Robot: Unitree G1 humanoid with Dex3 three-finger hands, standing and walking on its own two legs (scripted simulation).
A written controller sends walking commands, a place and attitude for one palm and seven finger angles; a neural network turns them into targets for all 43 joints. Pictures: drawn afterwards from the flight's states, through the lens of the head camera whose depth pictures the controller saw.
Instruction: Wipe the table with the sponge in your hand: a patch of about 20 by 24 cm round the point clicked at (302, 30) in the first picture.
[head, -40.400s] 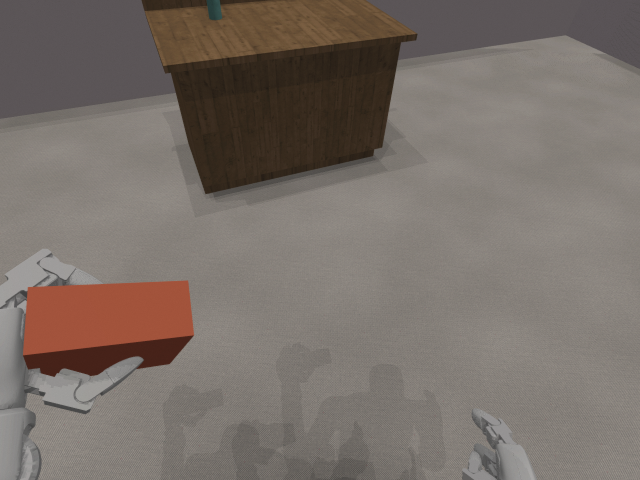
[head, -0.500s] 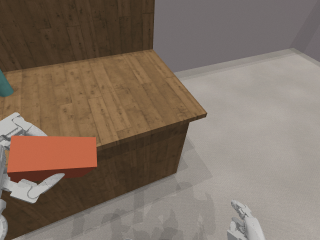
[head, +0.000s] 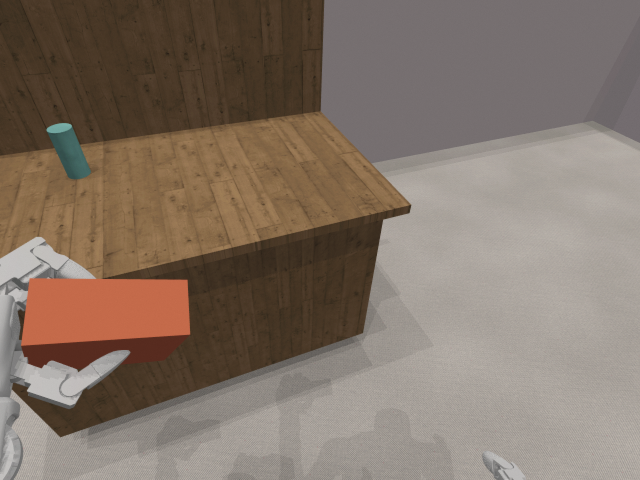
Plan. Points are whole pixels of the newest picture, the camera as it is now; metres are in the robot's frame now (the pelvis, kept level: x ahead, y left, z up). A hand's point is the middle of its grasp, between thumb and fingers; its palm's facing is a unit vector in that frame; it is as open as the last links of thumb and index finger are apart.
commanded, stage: stop stepping back and stand still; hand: left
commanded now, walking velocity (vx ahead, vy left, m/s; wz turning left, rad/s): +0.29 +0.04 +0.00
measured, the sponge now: (132, 325) +0.23 +0.20 +0.16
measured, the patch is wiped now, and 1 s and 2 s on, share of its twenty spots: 1.00 1.00 1.00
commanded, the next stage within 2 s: stand and wait in 0.74 s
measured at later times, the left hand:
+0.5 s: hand (75, 437) +0.12 +0.19 +0.17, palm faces +0.37 -0.84 -0.38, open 9.6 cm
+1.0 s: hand (59, 461) +0.10 +0.19 +0.18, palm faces +0.40 -0.85 -0.34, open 9.6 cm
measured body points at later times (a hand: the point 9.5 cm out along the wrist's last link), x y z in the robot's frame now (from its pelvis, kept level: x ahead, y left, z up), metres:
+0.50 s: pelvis -0.10 -0.04 +0.00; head -0.12 -0.04 +0.45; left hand +0.09 +0.24 +0.20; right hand +0.05 -0.28 -0.09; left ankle -0.06 +0.09 -0.69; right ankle -0.05 -0.16 -0.72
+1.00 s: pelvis -0.10 -0.04 +0.01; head -0.11 -0.04 +0.46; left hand +0.07 +0.24 +0.20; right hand +0.06 -0.27 -0.07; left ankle -0.09 +0.08 -0.71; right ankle -0.06 -0.15 -0.71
